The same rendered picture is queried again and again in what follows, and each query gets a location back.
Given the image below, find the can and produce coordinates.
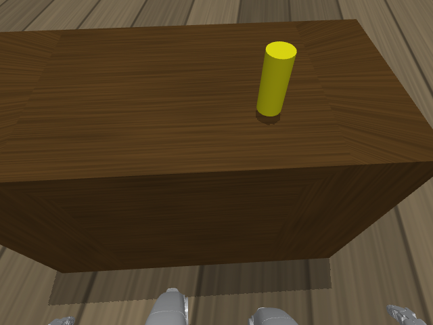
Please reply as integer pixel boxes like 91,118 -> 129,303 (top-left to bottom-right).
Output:
256,41 -> 297,116

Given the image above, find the right robot hand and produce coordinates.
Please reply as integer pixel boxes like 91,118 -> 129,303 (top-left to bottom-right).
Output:
386,305 -> 427,325

